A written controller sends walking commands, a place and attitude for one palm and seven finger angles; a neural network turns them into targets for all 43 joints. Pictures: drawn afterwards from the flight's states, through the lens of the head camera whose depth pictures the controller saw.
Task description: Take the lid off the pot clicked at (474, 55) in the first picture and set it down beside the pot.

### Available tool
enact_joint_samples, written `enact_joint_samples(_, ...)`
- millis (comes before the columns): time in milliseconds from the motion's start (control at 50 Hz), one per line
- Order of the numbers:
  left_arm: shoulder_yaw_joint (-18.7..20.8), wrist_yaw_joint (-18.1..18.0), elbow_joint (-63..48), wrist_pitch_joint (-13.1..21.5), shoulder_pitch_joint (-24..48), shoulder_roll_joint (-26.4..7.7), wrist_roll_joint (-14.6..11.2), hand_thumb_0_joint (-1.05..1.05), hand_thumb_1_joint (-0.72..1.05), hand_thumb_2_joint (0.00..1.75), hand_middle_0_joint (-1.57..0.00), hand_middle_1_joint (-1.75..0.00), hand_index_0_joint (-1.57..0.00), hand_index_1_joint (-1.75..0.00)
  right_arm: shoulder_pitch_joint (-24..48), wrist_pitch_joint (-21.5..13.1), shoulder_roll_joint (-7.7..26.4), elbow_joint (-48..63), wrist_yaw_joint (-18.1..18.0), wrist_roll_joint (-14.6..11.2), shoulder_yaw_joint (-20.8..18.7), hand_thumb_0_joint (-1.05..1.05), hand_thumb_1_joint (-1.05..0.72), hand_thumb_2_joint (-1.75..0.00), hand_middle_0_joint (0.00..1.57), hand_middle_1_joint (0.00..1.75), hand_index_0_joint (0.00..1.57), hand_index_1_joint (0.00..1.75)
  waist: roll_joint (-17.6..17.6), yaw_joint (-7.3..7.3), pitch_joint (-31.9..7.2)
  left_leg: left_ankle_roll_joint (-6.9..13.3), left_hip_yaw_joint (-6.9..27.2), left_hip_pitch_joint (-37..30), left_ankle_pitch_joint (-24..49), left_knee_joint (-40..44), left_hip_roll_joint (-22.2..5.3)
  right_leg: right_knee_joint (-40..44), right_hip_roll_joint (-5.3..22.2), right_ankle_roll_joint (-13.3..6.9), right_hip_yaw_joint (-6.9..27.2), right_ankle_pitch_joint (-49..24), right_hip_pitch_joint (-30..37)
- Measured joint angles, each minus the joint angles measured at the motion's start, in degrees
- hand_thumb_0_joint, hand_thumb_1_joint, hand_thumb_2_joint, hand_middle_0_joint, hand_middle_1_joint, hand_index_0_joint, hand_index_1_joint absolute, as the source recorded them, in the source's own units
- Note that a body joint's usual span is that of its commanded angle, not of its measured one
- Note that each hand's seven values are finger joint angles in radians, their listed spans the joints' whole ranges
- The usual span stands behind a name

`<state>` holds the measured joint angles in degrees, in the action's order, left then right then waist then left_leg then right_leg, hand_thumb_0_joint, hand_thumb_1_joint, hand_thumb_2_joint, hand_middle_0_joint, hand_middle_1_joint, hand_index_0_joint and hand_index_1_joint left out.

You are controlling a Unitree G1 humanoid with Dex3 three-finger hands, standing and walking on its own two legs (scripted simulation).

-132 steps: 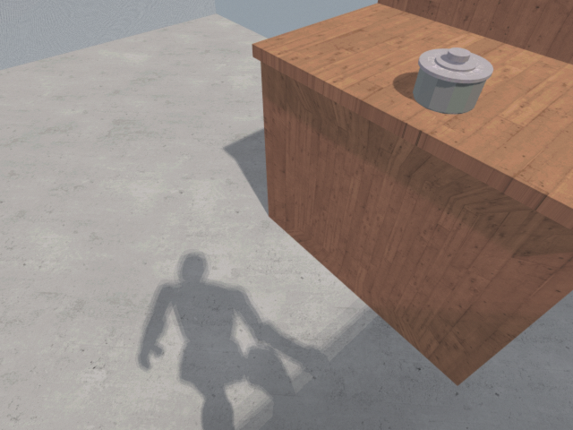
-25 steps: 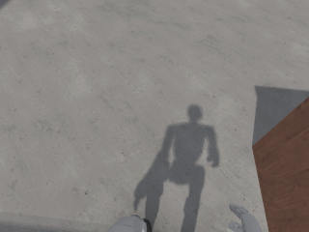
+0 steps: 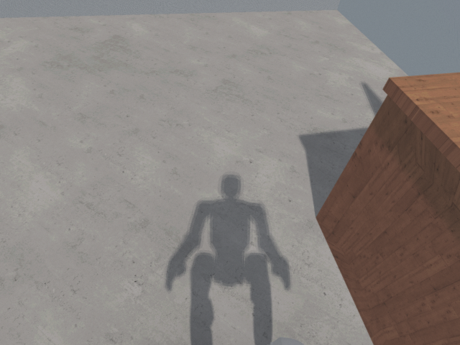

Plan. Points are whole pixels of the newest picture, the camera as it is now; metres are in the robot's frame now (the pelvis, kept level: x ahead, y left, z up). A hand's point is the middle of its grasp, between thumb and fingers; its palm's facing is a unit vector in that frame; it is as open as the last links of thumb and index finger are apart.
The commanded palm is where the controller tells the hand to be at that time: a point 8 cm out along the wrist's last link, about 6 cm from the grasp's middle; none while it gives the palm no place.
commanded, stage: turn to face it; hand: left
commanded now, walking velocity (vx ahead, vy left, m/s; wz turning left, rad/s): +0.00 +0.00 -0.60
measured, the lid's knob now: out of the picture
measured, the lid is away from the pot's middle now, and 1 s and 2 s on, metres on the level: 0.00 0.00 0.00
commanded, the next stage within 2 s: none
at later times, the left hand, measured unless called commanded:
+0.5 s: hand (170, 337) +0.16 +0.12 -0.15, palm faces -0.26 -0.93 -0.25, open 7.3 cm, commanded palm none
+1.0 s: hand (181, 315) +0.20 +0.11 -0.16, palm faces -0.57 -0.79 -0.24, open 7.4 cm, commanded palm none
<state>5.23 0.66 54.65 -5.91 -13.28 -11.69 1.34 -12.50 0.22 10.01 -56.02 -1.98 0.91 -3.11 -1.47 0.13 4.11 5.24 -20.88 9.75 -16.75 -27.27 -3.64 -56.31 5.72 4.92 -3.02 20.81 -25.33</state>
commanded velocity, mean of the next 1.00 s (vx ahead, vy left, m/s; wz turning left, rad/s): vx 0.00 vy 0.00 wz -0.60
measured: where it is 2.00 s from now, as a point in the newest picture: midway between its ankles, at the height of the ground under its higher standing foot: outside the picture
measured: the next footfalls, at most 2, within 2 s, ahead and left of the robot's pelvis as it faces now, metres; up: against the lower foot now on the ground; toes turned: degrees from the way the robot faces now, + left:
right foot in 0.16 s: +0.02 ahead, -0.15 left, +0.00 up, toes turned -14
left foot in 0.62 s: +0.11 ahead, +0.08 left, +0.00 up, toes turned -19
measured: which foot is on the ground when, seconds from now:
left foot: down 0.00-0.18, up 0.20-0.60, down 0.62-1.00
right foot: up 0.00-0.14, down 0.16-0.62, up 0.64-1.00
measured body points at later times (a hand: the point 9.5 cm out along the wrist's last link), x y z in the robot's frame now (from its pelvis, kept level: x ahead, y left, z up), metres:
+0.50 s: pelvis +0.01 -0.04 +0.00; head +0.05 -0.07 +0.45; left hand +0.17 +0.17 -0.13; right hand +0.02 -0.31 -0.15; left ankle +0.05 +0.12 -0.68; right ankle -0.02 -0.14 -0.74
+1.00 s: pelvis +0.01 -0.02 +0.00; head +0.04 -0.05 +0.44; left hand +0.23 +0.15 -0.14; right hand -0.10 -0.25 -0.15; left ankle +0.07 +0.10 -0.74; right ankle -0.07 -0.11 -0.71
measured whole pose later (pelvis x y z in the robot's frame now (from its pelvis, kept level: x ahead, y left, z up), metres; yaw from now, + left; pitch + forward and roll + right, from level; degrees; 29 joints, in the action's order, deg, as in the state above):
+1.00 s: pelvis +0.01 -0.02 +0.00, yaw -37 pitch +0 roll +0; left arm 4.7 2.3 51.8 -5.0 -9.9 -14.0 0.9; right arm -12.4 1.2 12.3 -52.1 -0.7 1.1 -3.2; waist 0.9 -0.3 6.1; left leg -1.8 -15.8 12.2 -17.9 -31.9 -9.5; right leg -44.3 3.0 3.6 -4.2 24.4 -20.4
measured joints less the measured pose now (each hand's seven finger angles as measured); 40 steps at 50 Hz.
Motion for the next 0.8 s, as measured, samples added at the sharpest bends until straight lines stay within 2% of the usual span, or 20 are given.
enact_joint_samples(100,-0.59,0.27,-1.02,0.66,2.29,0.34,-0.01,0.0,0.91,0.9,-0.2,-0.3,-0.2,-0.3,-2.27,0.52,1.63,-1.47,0.43,0.27,-0.76,0.0,-0.91,-0.9,0.2,0.3,0.2,0.3,1.79,-1.63,1.51,-1.79,-3.38,1.32,-2.32,-4.02,-3.31,9.51,-0.94,-1.69,-2.33,2.76,4.29)
enact_joint_samples(140,-0.8,0.29,-1.62,1.28,3.19,0.32,-0.07,0.0,0.91,0.9,-0.2,-0.3,-0.2,-0.3,-3.27,0.76,2.26,-1.9,0.69,0.26,-1.0,0.0,-0.91,-0.9,0.2,0.3,0.2,0.3,2.44,-2.05,1.69,-2.82,-4.67,2.1,-3.65,-6.57,-4.84,14.72,-1.63,-2.62,-3.07,0.84,6.67)
enact_joint_samples(160,-0.96,0.31,-2.07,1.82,3.47,0.14,-0.08,0.0,0.91,0.9,-0.2,-0.3,-0.2,-0.3,-4.03,0.9,2.53,-1.97,0.86,0.14,-1.08,0.0,-0.91,-0.9,0.2,0.3,0.2,0.3,2.69,-2.17,1.52,-3.46,-5.07,2.88,-4.7,-8.73,-5.78,18.72,-2.03,-3.34,-3.4,-2.32,8.45)
enact_joint_samples(180,-1.08,0.14,-2.33,2.62,3.85,0.04,0.02,0.0,0.91,0.9,-0.2,-0.3,-0.2,-0.3,-4.52,1.24,2.85,-2.11,1.06,-0.07,-1.18,0.0,-0.91,-0.9,0.2,0.3,0.2,0.3,3.24,-2.1,1.43,-4.38,-4.3,4.45,-5.69,-12.26,-7.14,20.25,-2.87,-5.21,-3.48,-2.1,9.04)
enact_joint_samples(220,-1.45,-0.46,-2.7,3.82,4.55,0.27,-0.29,0.0,0.91,0.9,-0.2,-0.3,-0.2,-0.3,-4.3,2.65,3.5,-2.21,1.02,-0.26,-1.25,0.0,-0.91,-0.9,0.2,0.3,0.2,0.3,4.23,-2.08,1.82,-6.82,3.52,9.33,-11.92,-22.97,-6.8,18.79,-4.16,-6.87,-2.84,-0.52,8.29)
enact_joint_samples(260,-1.61,-1.02,-3.01,4.17,4.42,0.45,-0.55,0.0,0.91,0.9,-0.2,-0.3,-0.2,-0.3,-3.65,3.66,3.71,-2.0,0.79,-0.35,-1.18,0.0,-0.91,-0.9,0.2,0.3,0.2,0.3,4.27,-1.92,1.51,-8.13,10.24,13.55,-13.27,-31.98,-5.11,19.85,-4.85,-7.27,-1.69,-0.76,8.68)
enact_joint_samples(320,-1.7,-1.33,-2.84,3.78,4.04,0.54,-0.71,0.0,0.91,0.9,-0.2,-0.3,-0.2,-0.3,-2.01,3.77,3.53,-0.91,0.8,-0.19,-1.08,0.01,-0.91,-0.9,0.2,0.3,0.2,0.29,3.93,-1.82,0.61,-9.61,15.76,17.24,-8.83,-36.93,-4.11,23.57,-5.72,-7.24,0.29,-3.09,9.85)
enact_joint_samples(420,-1.93,-0.74,-2.77,3.98,3.97,0.59,-0.6,0.0,0.91,0.9,-0.2,-0.3,-0.21,-0.3,1.3,2.83,2.89,1.66,0.8,-0.14,-0.9,0.0,-0.91,-0.9,0.2,0.3,0.2,0.29,3.09,-1.25,-0.12,-11.1,19.29,18.17,-5.49,-32.49,-3.16,26.71,-6.43,-7.29,3.52,-5.4,10.14)
enact_joint_samples(520,-1.73,-0.43,-3.38,3.91,3.44,0.5,-0.34,0.0,0.9,0.9,-0.21,-0.3,-0.21,-0.3,4.78,2.36,2.46,3.56,0.64,-0.45,-0.57,0.0,-0.91,-0.9,0.2,0.3,0.2,0.3,2.15,0.54,-0.1,-11.16,19.73,15.5,-7.01,-24.02,-1.04,26.41,-7.32,-6.45,7.03,-6.05,8.93)
enact_joint_samples(560,-1.49,-0.41,-3.43,3.55,3.08,0.2,-0.27,0.0,0.9,0.9,-0.21,-0.3,-0.21,-0.3,5.83,2.01,2.24,4.37,0.54,-0.69,-0.37,0.0,-0.91,-0.9,0.2,0.3,0.2,0.3,1.56,1.18,-0.14,-10.75,19.45,13.35,-7.41,-18.97,0.19,25.61,-7.71,-5.82,8.52,-5.96,8.15)
enact_joint_samples(600,-1.15,-0.45,-3.26,3.01,2.71,-0.37,-0.36,0.0,0.9,0.9,-0.21,-0.3,-0.21,-0.3,6.26,1.34,1.95,5.26,0.46,-0.94,-0.08,0.0,-0.91,-0.9,0.2,0.3,0.2,0.3,0.84,1.4,-0.37,-10.25,18.76,9.97,-4.46,-11.15,1.33,24.08,-8.14,-4.94,9.85,-5.46,7.17)
enact_joint_samples(620,-0.96,-0.47,-3.32,2.65,2.35,-0.68,-0.57,0.0,0.9,0.9,-0.21,-0.3,-0.21,-0.3,6.08,0.83,1.95,5.8,0.43,-0.98,0.16,0.0,-0.91,-0.9,0.2,0.3,0.2,0.3,0.77,1.36,-0.71,-9.43,18.4,7.8,-0.9,-6.04,1.41,22.66,-8.66,-4.43,10.33,-4.84,6.4)
enact_joint_samples(640,-0.62,-0.44,-3.23,2.23,2.36,-1.32,-0.86,0.0,0.9,0.9,-0.21,-0.3,-0.21,-0.3,6.05,0.36,1.5,5.9,0.34,-0.82,0.32,0.0,-0.91,-0.9,0.2,0.3,0.2,0.3,-0.22,1.38,-0.64,-7.64,17.63,7.41,1.29,-5.24,1.71,19.88,-8.69,-4.17,10.97,-2.99,5.28)
enact_joint_samples(660,-0.3,-0.4,-3.06,1.84,2.43,-1.91,-0.88,0.0,0.9,0.9,-0.21,-0.3,-0.21,-0.3,5.89,0.25,1.1,6.08,0.41,-0.63,0.66,0.0,-0.91,-0.9,0.2,0.3,0.2,0.3,-1.04,1.56,-0.42,-6.25,16.71,7.3,0.99,-5.98,1.66,14.99,-8.68,-3.69,10.59,1.36,3.68)
enact_joint_samples(700,0.21,-0.14,-2.87,1.42,2.1,-2.86,-0.49,0.0,0.91,0.9,-0.2,-0.3,-0.21,-0.3,5.04,0.43,0.53,6.49,0.64,-0.24,1.32,0.0,-0.91,-0.9,0.2,0.3,0.2,0.3,-1.7,1.73,-0.31,-4.92,15.17,6.23,-0.45,-6.0,0.76,3.75,-8.47,-2.59,8.2,5.98,0.27)
enact_joint_samples(760,0.81,0.72,-2.71,1.0,1.76,-3.84,-0.18,0.0,0.91,0.9,-0.2,-0.3,-0.2,-0.3,3.53,0.71,-0.03,6.56,0.42,0.11,1.73,0.0,-0.91,-0.9,0.2,0.3,0.2,0.3,-1.71,1.56,-0.18,-4.88,13.49,4.06,0.15,-3.14,-0.52,-7.56,-7.04,-1.3,5.33,4.82,-2.85)
enact_joint_samples(800,0.88,1.12,-2.78,0.85,1.65,-4.06,-0.26,0.0,0.91,0.9,-0.2,-0.3,-0.2,-0.3,2.81,0.78,-0.03,6.33,0.33,0.14,1.72,0.0,-0.91,-0.9,0.2,0.3,0.2,0.3,-1.3,1.52,0.17,-4.92,12.29,3.07,0.91,-1.66,-1.28,-9.83,-5.76,-0.69,4.15,3.71,-3.41)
